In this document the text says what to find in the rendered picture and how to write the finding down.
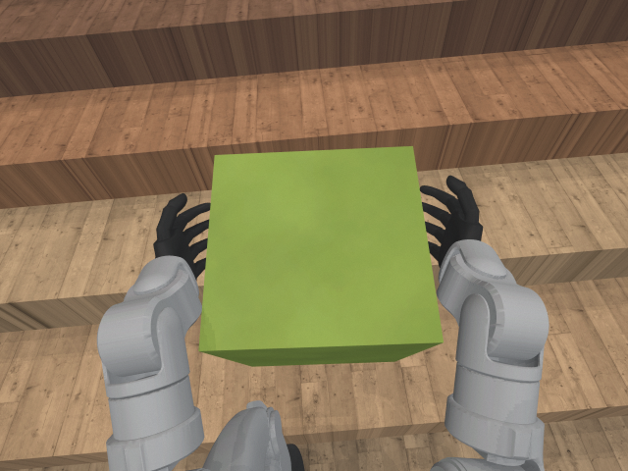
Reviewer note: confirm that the left robot hand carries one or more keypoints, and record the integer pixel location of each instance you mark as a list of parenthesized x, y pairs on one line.
[(172, 241)]

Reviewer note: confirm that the carton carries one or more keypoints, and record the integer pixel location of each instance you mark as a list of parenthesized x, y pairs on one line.
[(318, 257)]

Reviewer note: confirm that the left robot forearm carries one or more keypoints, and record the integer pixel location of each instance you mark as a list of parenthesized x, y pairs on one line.
[(141, 345)]

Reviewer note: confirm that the right robot hand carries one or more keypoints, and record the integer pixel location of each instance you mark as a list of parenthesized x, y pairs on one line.
[(462, 222)]

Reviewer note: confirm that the left robot thigh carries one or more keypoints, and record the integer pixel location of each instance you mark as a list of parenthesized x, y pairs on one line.
[(248, 441)]

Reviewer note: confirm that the right robot forearm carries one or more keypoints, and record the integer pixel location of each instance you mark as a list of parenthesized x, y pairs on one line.
[(503, 328)]

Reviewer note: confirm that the robot left shin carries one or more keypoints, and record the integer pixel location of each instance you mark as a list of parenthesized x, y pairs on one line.
[(283, 463)]

